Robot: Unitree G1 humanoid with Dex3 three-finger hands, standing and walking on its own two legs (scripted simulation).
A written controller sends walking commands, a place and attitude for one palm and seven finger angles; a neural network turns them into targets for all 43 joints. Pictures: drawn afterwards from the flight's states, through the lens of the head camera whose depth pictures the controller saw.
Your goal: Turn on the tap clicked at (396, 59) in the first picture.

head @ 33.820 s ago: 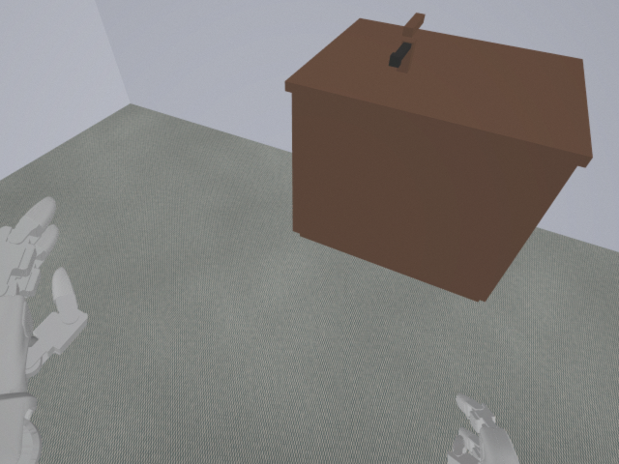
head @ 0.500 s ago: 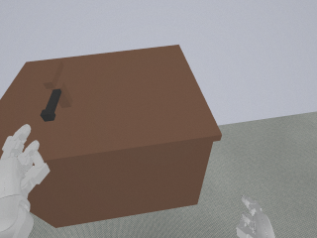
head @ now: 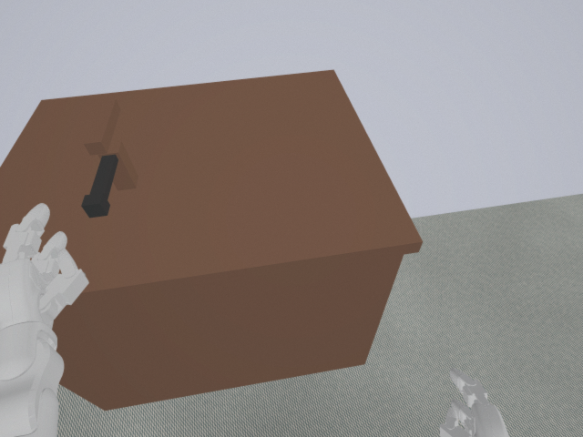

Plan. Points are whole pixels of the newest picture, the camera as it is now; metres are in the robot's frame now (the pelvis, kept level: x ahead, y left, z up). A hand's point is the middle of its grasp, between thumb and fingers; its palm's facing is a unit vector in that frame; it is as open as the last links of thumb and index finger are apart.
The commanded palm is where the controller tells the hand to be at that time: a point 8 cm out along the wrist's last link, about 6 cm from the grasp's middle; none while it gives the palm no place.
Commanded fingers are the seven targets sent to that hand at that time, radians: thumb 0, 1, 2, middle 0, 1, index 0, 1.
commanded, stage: reach beside the lever's end, fingers flat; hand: left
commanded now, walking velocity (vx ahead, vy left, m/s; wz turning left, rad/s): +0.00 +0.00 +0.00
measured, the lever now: (96, 205) +0.42 +0.36 +0.08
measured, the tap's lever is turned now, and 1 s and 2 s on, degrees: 0 0 4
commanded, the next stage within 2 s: push the lever round in 1.36 s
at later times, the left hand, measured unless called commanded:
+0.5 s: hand (86, 238) +0.34 +0.33 +0.10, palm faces +0.49 -0.87 -0.10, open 7.7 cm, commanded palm +0.29 +0.37 +0.09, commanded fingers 0.00 0.90 0.90 -0.16 -0.17 -0.16 -0.17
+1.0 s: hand (83, 217) +0.39 +0.37 +0.08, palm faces +0.48 -0.87 -0.11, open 7.8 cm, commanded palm +0.34 +0.41 +0.08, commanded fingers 0.00 0.90 0.90 -0.15 -0.15 -0.15 -0.15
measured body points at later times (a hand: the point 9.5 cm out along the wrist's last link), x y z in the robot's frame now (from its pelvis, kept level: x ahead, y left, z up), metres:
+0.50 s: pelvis +0.00 +0.02 +0.00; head +0.03 +0.01 +0.45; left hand +0.30 +0.37 +0.10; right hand +0.13 -0.24 -0.11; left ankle +0.00 +0.09 -0.72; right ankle +0.01 -0.06 -0.72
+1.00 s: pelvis +0.00 +0.02 -0.01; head +0.06 +0.03 +0.43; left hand +0.36 +0.41 +0.09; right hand +0.06 -0.26 -0.12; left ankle +0.00 +0.09 -0.72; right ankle +0.01 -0.06 -0.72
